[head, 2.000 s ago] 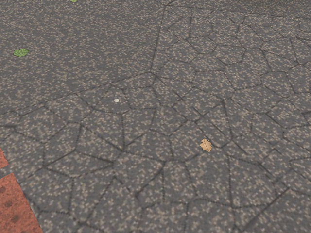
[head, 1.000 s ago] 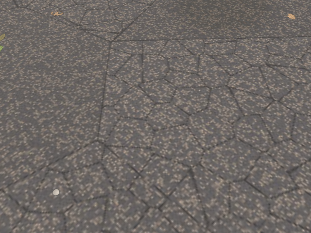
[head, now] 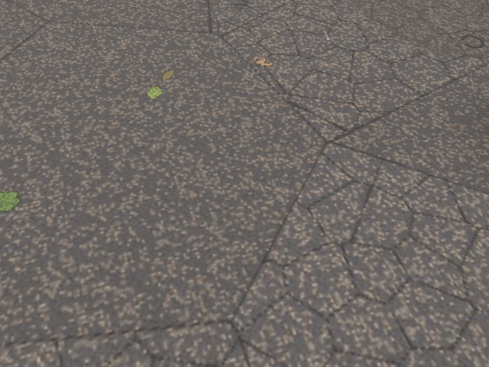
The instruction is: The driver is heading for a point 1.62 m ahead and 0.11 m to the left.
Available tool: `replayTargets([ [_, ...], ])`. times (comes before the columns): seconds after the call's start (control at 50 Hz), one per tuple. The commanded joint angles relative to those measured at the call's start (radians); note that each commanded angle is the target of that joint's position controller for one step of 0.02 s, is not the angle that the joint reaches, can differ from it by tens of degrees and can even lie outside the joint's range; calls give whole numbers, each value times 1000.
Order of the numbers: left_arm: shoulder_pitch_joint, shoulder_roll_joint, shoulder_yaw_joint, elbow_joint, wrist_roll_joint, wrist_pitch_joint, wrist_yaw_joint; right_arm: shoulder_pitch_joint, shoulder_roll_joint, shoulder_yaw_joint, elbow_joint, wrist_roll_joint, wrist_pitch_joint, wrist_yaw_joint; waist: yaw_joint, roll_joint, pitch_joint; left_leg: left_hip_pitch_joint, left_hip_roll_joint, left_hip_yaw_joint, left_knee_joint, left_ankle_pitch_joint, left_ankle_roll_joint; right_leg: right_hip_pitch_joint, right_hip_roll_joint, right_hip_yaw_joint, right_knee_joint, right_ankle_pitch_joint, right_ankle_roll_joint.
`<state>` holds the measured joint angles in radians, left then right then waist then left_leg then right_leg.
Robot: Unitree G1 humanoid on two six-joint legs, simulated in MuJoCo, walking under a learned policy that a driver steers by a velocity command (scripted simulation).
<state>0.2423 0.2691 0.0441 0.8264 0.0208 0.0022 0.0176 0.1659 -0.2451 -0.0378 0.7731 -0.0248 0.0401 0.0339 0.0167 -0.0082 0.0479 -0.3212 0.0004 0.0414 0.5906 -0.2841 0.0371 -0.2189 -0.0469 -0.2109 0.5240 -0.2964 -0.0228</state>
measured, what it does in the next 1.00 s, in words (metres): steps on the spot: left foot, then right foot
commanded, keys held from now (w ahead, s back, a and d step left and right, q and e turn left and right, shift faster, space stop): q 0.28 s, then no key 0.32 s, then w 0.40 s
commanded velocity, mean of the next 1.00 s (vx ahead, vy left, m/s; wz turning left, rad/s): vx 0.12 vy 0.00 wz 0.28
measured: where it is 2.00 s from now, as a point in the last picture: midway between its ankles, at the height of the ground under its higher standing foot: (203, 348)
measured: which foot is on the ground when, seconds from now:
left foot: up 0.00-0.00, down 0.02-0.52, up 0.54-0.88, down 0.90-1.00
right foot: down 0.00-0.00, up 0.02-0.48, down 0.50-0.90, up 0.92-1.00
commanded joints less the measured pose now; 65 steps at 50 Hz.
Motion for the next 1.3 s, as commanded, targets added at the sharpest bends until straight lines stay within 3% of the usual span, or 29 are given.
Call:
replayTargets([
  [0.02, 95, 106, 36, -49, 11, 14, 0, 86, -205, -53, -56, -15, -37, -22, -9, 234, -109, 229, 222, -339, -277, 334, 86, -135, -115, 35, 296, -35, -4],
  [0.04, 24, 70, 21, -109, -5, 28, 12, 136, -303, -83, -58, 8, -32, -25, -56, 325, -97, 247, 403, -590, -281, 649, 278, -339, 75, 84, 468, -396, 38],
  [0.06, -13, 102, 25, -103, 3, 42, 18, 193, -263, -82, -36, 21, -28, -29, -79, 164, -118, 252, 369, -523, -261, 656, 319, -349, 33, 199, 587, -364, 47],
  [0.1, -29, 96, 28, -95, -13, 40, 13, 69, -184, -59, -48, 16, -16, -41, -17, 109, -45, 176, 231, -370, -272, 527, 243, -354, 6, 241, 568, -202, 50],
  [0.14, -10, 120, 36, -84, 10, 40, 7, 12, -153, -50, -70, 21, -12, -45, -1, 131, -77, 188, 166, -321, -264, 545, 204, -327, 16, 230, 558, -125, 58],
  [0.2, -14, 101, 33, -94, 1, 48, 2, 51, -183, -61, -64, 21, -18, -38, -9, 88, -117, 210, 160, -342, -260, 522, 207, -315, 29, 237, 523, -107, 71],
  [0.3, -61, 97, 29, -121, -3, 54, 9, 86, -201, -71, -60, 9, -11, -37, -41, 122, -100, 203, 161, -429, -281, 307, 215, -308, 38, 250, 385, -117, 72],
  [0.38, -58, 89, 22, -124, -12, 45, 13, 74, -193, -66, -56, -2, -8, -33, -47, 130, -110, 152, 152, -443, -266, 303, 198, -191, 56, 237, 276, -128, 47],
  [0.44, -22, 87, 19, -119, -19, 39, 17, 49, -187, -60, -47, -3, -2, -33, -34, 138, -105, 116, 147, -472, -245, 322, 173, -82, 76, 223, 142, -127, 21],
  [0.48, 47, 65, 11, -96, -16, 27, 23, 19, -175, -52, -40, 12, 4, -39, 12, 114, -95, 56, 112, -467, -206, 274, 121, 62, 81, 207, -110, 14, -3],
  [0.5, 43, 90, 13, -98, -3, 17, 28, 34, -145, -42, -38, 17, 2, -43, 3, 50, -85, -3, 68, -442, -164, 162, 66, 124, 8, 291, -222, 46, -21],
  [0.52, 23, 145, 14, -119, 16, 8, 31, 91, -74, -23, -37, 16, -4, -45, -32, -144, -111, -62, -40, -316, 6, -65, 13, 173, -223, 538, -325, 30, -64],
  [0.54, -45, 195, 23, -128, 12, 9, 21, 49, -131, -40, -41, 13, -1, -51, -23, -213, -31, -68, -150, -180, 94, -236, -4, -27, -324, 651, -334, 145, -179],
  [0.56, -58, 150, 14, -125, 9, 3, 14, 47, -159, -48, -27, 2, 2, -51, -32, -133, -6, -16, -107, -204, 213, -227, -13, -80, -301, 612, -331, 178, -211],
  [0.6, -117, 99, -3, -123, 1, -3, 11, 82, -138, -48, 13, 13, 5, -40, -64, -112, 3, 7, -103, -191, 279, -148, -30, -68, -189, 463, -297, 247, -168],
  [0.62, -93, 98, -4, -111, 1, -7, 13, 95, -126, -42, 26, 4, 6, -35, -57, -139, -28, -8, -90, -175, 267, -121, -35, -6, -162, 439, -307, 167, -153],
  [0.68, 43, 138, 19, -51, -4, 0, 2, 28, -125, -32, 29, -15, -7, -21, 18, -158, 8, -161, -68, -93, 226, -132, -50, 170, -153, 501, -360, -149, -168],
  [0.78, 113, 153, 40, 8, 1, -16, -7, -64, -95, -15, 24, -5, -41, -12, 53, -127, 21, -138, -33, -34, 74, -158, -37, 220, -176, 517, -372, -146, -201],
  [0.84, 84, 153, 49, 21, -1, -20, -17, -24, -86, -10, 45, 2, -59, -15, 19, -127, 17, 29, -41, -2, -80, -115, 7, 112, -162, 480, -358, -125, -197],
  [0.88, 39, 143, 51, 23, -12, -17, -22, 95, -72, -9, 96, -1, -71, -26, -53, -85, 10, 292, -60, 30, -264, 43, 40, -69, -115, 416, -271, -133, -159],
  [0.9, 17, 107, 41, 12, -11, -24, -23, 181, -106, -18, 127, -5, -80, -37, -91, -27, -23, 482, -8, -47, -269, 8, 54, -229, -79, 374, -173, -174, -126],
  [0.92, -37, 22, 16, -27, -6, -32, -28, 298, -182, -32, 144, -18, -90, -48, -148, 166, -63, 601, 224, -349, -405, -271, 89, -384, 16, 250, 109, -236, -79],
  [0.94, -94, 39, 16, -67, -2, -38, -26, 332, -287, -60, 159, -2, -90, -48, -163, 257, 28, 519, 392, -651, -527, -466, 194, -565, 98, 167, 281, -264, -66],
  [0.96, -100, 116, 36, -57, 11, -38, -27, 272, -231, -50, 157, -4, -90, -45, -116, 116, 113, 437, 378, -602, -510, -443, 223, -580, 18, 243, 395, -188, -74],
  [1.0, -17, 105, 36, -6, 2, -44, -50, 162, -146, -25, 126, 3, -103, -36, -41, 99, 98, 400, 263, -427, -515, -244, 170, -530, -18, 249, 430, -48, -56],
  [1.04, -26, 94, 34, 5, 18, -41, -62, 171, -125, -15, 137, 5, -119, -37, -32, 99, 67, 391, 208, -305, -514, -9, 156, -500, -30, 213, 457, 34, -26],
  [1.16, -212, 43, 11, -69, 14, -32, -71, 265, -114, -6, 205, 11, -129, -34, -53, 97, 90, 326, 164, -153, -493, 387, 164, -490, -25, 142, 307, 177, 24],
  [1.24, -290, 39, 1, -107, 7, -31, -66, 298, -134, -8, 237, 9, -132, -41, -61, 102, 101, 341, 194, -130, -484, 517, 152, -381, 4, 120, 126, 222, -18],
  [1.3, -203, 63, 13, -87, 7, -37, -49, 268, -156, -11, 246, 8, -131, -49, -3, 104, 46, 399, 213, -98, -348, 845, 121, -224, 55, 105, 66, 159, -75],
])
Velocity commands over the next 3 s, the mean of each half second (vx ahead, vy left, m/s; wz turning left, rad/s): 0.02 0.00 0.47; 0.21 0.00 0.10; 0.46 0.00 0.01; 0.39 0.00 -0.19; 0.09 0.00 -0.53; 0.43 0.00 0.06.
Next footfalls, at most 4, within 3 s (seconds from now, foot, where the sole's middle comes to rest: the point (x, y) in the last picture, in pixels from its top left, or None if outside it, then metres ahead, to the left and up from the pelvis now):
0.02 left None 0.07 0.09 -0.77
0.50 right None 0.06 -0.10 -0.77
0.90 left None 0.03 0.10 -0.77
1.34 right None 0.41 0.00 -0.77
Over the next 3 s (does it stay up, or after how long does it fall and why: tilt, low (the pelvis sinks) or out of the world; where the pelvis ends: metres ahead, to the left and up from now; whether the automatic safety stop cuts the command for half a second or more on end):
stays up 0.81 0.12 -0.01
